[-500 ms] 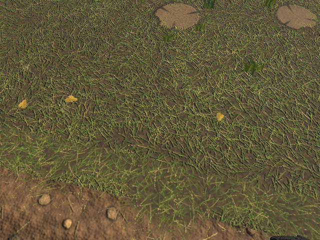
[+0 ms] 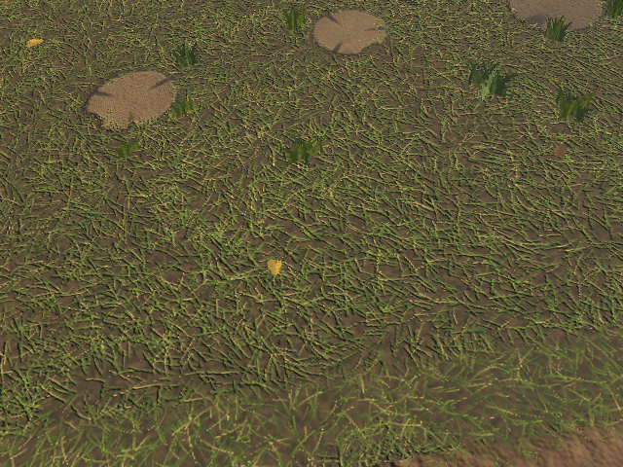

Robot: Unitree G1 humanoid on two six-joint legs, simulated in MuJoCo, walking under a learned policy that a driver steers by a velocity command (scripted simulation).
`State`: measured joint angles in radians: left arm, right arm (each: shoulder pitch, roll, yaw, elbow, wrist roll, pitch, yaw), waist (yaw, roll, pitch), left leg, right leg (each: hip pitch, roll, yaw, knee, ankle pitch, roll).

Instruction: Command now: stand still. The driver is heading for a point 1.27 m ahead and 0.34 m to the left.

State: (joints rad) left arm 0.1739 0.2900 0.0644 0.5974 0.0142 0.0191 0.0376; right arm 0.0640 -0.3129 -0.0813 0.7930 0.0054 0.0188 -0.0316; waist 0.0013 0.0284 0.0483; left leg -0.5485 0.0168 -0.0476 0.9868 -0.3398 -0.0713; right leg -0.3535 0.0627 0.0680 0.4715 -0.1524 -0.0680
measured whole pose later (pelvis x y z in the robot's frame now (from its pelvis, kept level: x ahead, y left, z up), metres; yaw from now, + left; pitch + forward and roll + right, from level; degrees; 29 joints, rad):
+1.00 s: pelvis +0.08 +0.05 +0.00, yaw +18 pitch +3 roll +1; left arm 0.27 0.29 0.07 0.67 -0.03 0.00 0.00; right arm 0.27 -0.28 -0.07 0.71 -0.02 -0.08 -0.01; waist -0.03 -0.02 -0.03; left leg -0.13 -0.04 -0.01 0.41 -0.32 0.03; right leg -0.47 0.04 0.10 0.89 -0.38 -0.01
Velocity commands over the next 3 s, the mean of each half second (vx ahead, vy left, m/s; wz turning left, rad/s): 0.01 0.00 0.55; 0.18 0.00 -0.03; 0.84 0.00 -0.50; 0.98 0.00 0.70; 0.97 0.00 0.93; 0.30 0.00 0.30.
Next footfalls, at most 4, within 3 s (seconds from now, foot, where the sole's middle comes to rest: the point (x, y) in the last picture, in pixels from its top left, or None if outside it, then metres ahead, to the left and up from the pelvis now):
0.26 left None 0.01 0.14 -0.78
0.74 right None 0.14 -0.04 -0.77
1.30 right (391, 462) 0.45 -0.08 -0.78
1.78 left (338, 290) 0.86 0.02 -0.78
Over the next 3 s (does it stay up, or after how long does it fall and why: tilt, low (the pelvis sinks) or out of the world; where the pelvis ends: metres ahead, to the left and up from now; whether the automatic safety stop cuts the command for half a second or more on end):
stays up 1.48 0.34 0.00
